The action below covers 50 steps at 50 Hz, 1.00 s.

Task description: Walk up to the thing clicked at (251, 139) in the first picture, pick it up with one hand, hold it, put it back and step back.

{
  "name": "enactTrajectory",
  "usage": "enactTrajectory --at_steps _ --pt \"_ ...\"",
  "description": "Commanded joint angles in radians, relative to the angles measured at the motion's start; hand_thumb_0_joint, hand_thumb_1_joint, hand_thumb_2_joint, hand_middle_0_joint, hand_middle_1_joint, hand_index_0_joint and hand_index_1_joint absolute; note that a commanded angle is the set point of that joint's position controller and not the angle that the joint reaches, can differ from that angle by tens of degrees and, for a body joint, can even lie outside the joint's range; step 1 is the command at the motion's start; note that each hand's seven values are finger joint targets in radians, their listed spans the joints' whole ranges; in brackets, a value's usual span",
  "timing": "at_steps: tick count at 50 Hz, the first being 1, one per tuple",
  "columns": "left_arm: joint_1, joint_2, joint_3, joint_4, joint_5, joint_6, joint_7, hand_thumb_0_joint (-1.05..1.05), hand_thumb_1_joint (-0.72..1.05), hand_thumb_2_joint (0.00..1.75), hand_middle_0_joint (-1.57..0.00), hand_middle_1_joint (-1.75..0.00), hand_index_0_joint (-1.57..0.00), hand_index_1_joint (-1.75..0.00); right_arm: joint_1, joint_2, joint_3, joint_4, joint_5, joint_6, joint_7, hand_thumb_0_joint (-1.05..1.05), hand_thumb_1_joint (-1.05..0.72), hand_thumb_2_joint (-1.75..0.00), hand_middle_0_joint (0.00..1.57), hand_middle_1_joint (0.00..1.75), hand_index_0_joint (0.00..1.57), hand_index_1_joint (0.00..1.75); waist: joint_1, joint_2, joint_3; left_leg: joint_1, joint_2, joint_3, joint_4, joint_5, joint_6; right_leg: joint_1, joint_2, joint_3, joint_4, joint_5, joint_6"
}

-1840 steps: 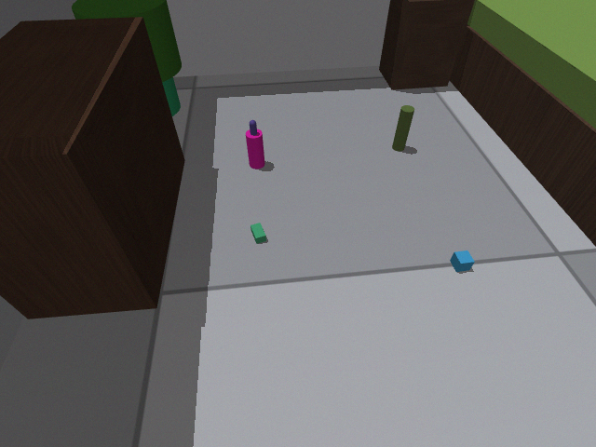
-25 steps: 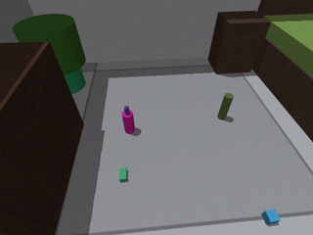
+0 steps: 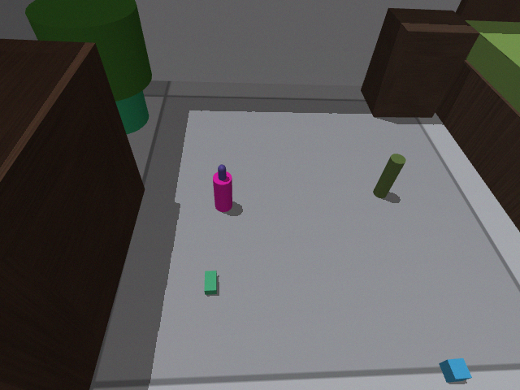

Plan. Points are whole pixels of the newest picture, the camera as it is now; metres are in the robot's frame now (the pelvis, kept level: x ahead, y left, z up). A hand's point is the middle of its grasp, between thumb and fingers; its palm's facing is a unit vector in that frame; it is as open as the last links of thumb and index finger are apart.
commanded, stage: step back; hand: left
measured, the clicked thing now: (222, 186) +1.04 +0.16 -0.63
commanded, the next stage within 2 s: stand in 0.12 s
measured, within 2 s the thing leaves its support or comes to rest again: neither
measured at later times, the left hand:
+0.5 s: hand out of the picture +0.13 +0.23 -0.13, palm faces -0.04 -0.93 -0.35, open 7.4 cm
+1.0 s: hand out of the picture +0.07 +0.24 -0.14, palm faces -0.04 -0.94 -0.34, open 7.4 cm
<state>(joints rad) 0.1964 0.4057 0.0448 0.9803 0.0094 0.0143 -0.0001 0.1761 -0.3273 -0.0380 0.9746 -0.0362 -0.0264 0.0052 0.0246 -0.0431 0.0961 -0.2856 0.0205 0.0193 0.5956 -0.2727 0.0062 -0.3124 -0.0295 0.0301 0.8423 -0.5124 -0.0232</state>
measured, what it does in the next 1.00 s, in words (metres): steps on the spot: right foot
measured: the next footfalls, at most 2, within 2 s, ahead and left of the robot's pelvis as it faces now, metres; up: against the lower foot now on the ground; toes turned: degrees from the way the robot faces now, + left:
right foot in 0.12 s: +0.06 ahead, -0.15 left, +0.00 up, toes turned -2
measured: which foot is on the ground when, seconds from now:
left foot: down 0.00-1.00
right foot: up 0.00-0.10, down 0.12-1.00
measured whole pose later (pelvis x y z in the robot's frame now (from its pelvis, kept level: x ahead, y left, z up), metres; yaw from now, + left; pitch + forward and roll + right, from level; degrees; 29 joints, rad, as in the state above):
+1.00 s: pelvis +0.01 -0.02 +0.02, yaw -1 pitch -2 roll +0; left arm 0.11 0.36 0.00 1.16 0.01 -0.01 -0.01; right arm 0.11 -0.35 -0.01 1.15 -0.01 -0.01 0.02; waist 0.00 0.00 0.07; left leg -0.15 0.05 0.02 0.34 -0.15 -0.03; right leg -0.13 -0.02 -0.02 0.34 -0.17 0.01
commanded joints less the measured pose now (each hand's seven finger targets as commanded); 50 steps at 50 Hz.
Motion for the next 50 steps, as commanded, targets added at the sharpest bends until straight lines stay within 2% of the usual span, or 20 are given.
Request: enactTrajectory --at_steps 1,3,5,6,7,8,9,10,11,12,13,15,18,23,32,38,40,42,45,50 --pt "0.013 0.151 0.042 -0.051 -0.004 -0.022 0.008 0.00 0.90 0.90 -0.20 -0.30 -0.20 -0.30 -0.036 -0.297 -0.072 -0.063 0.004 -0.028 -0.029 0.00 -0.90 -0.90 0.20 0.30 0.20 0.30 -0.012 0.235 -0.107 0.097 0.230 -0.218 -0.160 0.442 0.150 -0.030 -0.020 -0.001 -0.090 0.048 0.005" --pt "0.008 0.141 0.043 -0.044 0.001 -0.027 0.011 0.00 0.90 0.90 -0.20 -0.30 -0.20 -0.30 -0.050 -0.293 -0.071 -0.069 0.006 -0.018 -0.032 0.00 -0.90 -0.90 0.20 0.30 0.20 0.30 -0.016 0.244 -0.122 0.103 0.218 -0.176 -0.114 0.532 0.145 0.019 0.001 -0.042 -0.202 0.115 0.010" --pt "0.035 0.140 0.047 -0.019 0.008 -0.033 0.015 0.00 0.90 0.90 -0.20 -0.30 -0.20 -0.30 -0.082 -0.287 -0.065 -0.078 0.017 -0.009 -0.032 0.00 -0.90 -0.90 0.20 0.30 0.20 0.30 0.012 0.208 -0.147 0.042 0.195 -0.135 -0.056 0.475 0.114 0.139 0.021 -0.064 -0.360 0.293 0.004" --pt "0.029 0.149 0.026 -0.005 0.000 -0.047 0.015 0.00 0.90 0.90 -0.20 -0.30 -0.20 -0.30 -0.066 -0.233 -0.045 -0.062 0.034 -0.007 -0.025 0.00 -0.90 -0.90 0.20 0.30 0.20 0.30 0.006 0.137 -0.154 -0.011 0.143 -0.135 -0.068 0.356 0.062 0.260 -0.046 0.035 -0.434 0.480 0.006" --pt "-0.006 0.220 0.039 -0.019 0.011 -0.059 0.017 0.00 0.90 0.90 -0.20 -0.30 -0.20 -0.30 -0.049 -0.201 -0.038 -0.066 0.046 -0.008 -0.022 0.00 -0.90 -0.90 0.20 0.30 0.20 0.30 -0.014 0.012 -0.181 -0.045 0.081 -0.087 -0.024 0.239 0.011 0.300 -0.155 0.168 -0.428 0.616 -0.034" --pt "-0.055 0.253 0.040 -0.014 0.007 -0.061 0.016 0.00 0.90 0.90 -0.20 -0.30 -0.20 -0.30 -0.059 -0.198 -0.034 -0.053 0.049 -0.002 -0.022 0.00 -0.90 -0.90 0.20 0.30 0.20 0.30 -0.042 0.011 -0.183 0.019 0.048 -0.071 -0.065 0.094 0.005 0.195 -0.196 0.208 -0.425 0.524 -0.075" --pt "-0.118 0.239 0.031 -0.006 0.001 -0.054 0.011 0.00 0.90 0.90 -0.20 -0.30 -0.20 -0.30 -0.037 -0.199 -0.026 -0.025 0.044 -0.001 -0.021 0.00 -0.90 -0.90 0.20 0.30 0.20 0.30 -0.066 -0.007 -0.154 0.135 0.066 -0.072 -0.144 0.062 0.019 0.066 -0.170 0.172 -0.410 0.406 -0.065" --pt "-0.141 0.185 0.017 -0.006 -0.002 -0.049 0.005 0.00 0.90 0.90 -0.20 -0.30 -0.20 -0.30 -0.062 -0.229 -0.029 -0.007 0.036 -0.008 -0.017 0.00 -0.90 -0.90 0.20 0.30 0.20 0.30 -0.048 0.031 -0.129 0.160 0.111 -0.126 -0.188 0.112 0.029 0.059 -0.104 0.094 -0.393 0.365 -0.029" --pt "-0.123 0.149 0.007 0.000 -0.009 -0.048 0.004 0.00 0.90 0.90 -0.20 -0.30 -0.20 -0.30 -0.114 -0.257 -0.033 -0.004 0.029 -0.013 -0.012 0.00 -0.90 -0.90 0.20 0.30 0.20 0.30 -0.012 0.063 -0.147 0.143 0.126 -0.134 -0.172 0.188 0.034 0.135 -0.071 0.042 -0.398 0.409 -0.008" --pt "-0.124 0.147 0.002 0.005 -0.007 -0.050 0.006 0.00 0.90 0.90 -0.20 -0.30 -0.20 -0.30 -0.129 -0.259 -0.034 0.000 0.025 -0.016 -0.008 0.00 -0.90 -0.90 0.20 0.30 0.20 0.30 -0.008 0.040 -0.144 0.110 0.127 -0.128 -0.168 0.230 0.034 0.178 -0.077 0.041 -0.420 0.448 0.003" --pt "-0.121 0.158 0.001 0.014 -0.009 -0.055 0.005 0.00 0.90 0.90 -0.20 -0.30 -0.20 -0.30 -0.120 -0.245 -0.028 0.008 0.024 -0.016 -0.006 0.00 -0.90 -0.90 0.20 0.30 0.20 0.30 -0.014 0.013 -0.145 0.126 0.113 -0.105 -0.164 0.286 0.028 0.188 -0.094 0.055 -0.423 0.523 0.000" --pt "-0.140 0.176 0.004 0.032 -0.007 -0.057 0.005 0.00 0.90 0.90 -0.20 -0.30 -0.20 -0.30 -0.090 -0.227 -0.019 0.027 0.029 -0.014 -0.008 0.00 -0.90 -0.90 0.20 0.30 0.20 0.30 -0.035 -0.006 -0.136 0.150 0.110 -0.088 -0.192 0.289 0.019 0.183 -0.095 0.062 -0.430 0.559 -0.005" --pt "-0.147 0.162 0.000 0.044 -0.010 -0.059 0.008 0.00 0.90 0.90 -0.20 -0.30 -0.20 -0.30 -0.112 -0.243 -0.018 0.049 0.032 -0.015 -0.009 0.00 -0.90 -0.90 0.20 0.30 0.20 0.30 -0.026 0.022 -0.162 0.170 0.114 -0.081 -0.202 0.361 0.014 0.233 -0.104 0.054 -0.442 0.639 0.000" --pt "-0.179 0.167 -0.003 0.066 -0.008 -0.055 0.007 0.00 0.90 0.90 -0.20 -0.30 -0.20 -0.30 -0.138 -0.227 -0.010 0.070 0.032 -0.006 -0.006 0.00 -0.90 -0.90 0.20 0.30 0.20 0.30 -0.030 0.021 -0.119 0.184 0.110 -0.077 -0.257 0.234 0.000 0.196 -0.101 0.057 -0.519 0.495 0.005" --pt "-0.180 0.173 0.000 0.095 -0.003 -0.057 0.003 0.00 0.90 0.90 -0.20 -0.30 -0.20 -0.30 -0.146 -0.224 -0.006 0.096 0.026 -0.006 -0.002 0.00 -0.90 -0.90 0.20 0.30 0.20 0.30 -0.028 0.038 -0.117 0.183 0.116 -0.076 -0.308 0.164 -0.006 0.194 -0.102 0.061 -0.569 0.419 0.005" --pt "-0.178 0.172 0.001 0.103 -0.002 -0.053 0.000 0.00 0.90 0.90 -0.20 -0.30 -0.20 -0.30 -0.138 -0.231 -0.007 0.106 0.024 -0.005 -0.001 0.00 -0.90 -0.90 0.20 0.30 0.20 0.30 -0.028 0.055 -0.095 0.151 0.113 -0.081 -0.331 0.065 -0.008 0.166 -0.094 0.061 -0.592 0.299 0.008" --pt "-0.166 0.165 -0.002 0.107 -0.001 -0.053 -0.001 0.00 0.90 0.90 -0.20 -0.30 -0.20 -0.30 -0.141 -0.231 -0.006 0.108 0.025 -0.006 0.000 0.00 -0.90 -0.90 0.20 0.30 0.20 0.30 -0.025 0.055 -0.095 0.155 0.116 -0.084 -0.329 0.074 -0.004 0.160 -0.096 0.061 -0.594 0.311 0.008" --pt "-0.166 0.178 0.001 0.107 0.001 -0.054 0.000 0.00 0.90 0.90 -0.20 -0.30 -0.20 -0.30 -0.131 -0.227 -0.007 0.107 0.023 -0.003 0.001 0.00 -0.90 -0.90 0.20 0.30 0.20 0.30 -0.028 0.033 -0.089 0.146 0.110 -0.082 -0.322 0.045 -0.004 0.146 -0.096 0.067 -0.608 0.249 0.011" --pt "-0.156 0.167 0.000 0.110 0.001 -0.050 -0.002 0.00 0.90 0.90 -0.20 -0.30 -0.20 -0.30 -0.122 -0.231 -0.007 0.108 0.021 -0.004 0.000 0.00 -0.90 -0.90 0.20 0.30 0.20 0.30 -0.028 0.050 -0.093 0.142 0.117 -0.093 -0.337 0.039 0.000 0.148 -0.090 0.059 -0.588 0.277 0.008" --pt "-0.147 0.167 -0.001 0.107 -0.001 -0.054 -0.002 0.00 0.90 0.90 -0.20 -0.30 -0.20 -0.30 -0.114 -0.232 -0.005 0.109 0.023 -0.010 -0.002 0.00 -0.90 -0.90 0.20 0.30 0.20 0.30 -0.030 0.047 -0.134 0.161 0.121 -0.089 -0.321 0.150 -0.001 0.192 -0.098 0.054 -0.567 0.395 0.008"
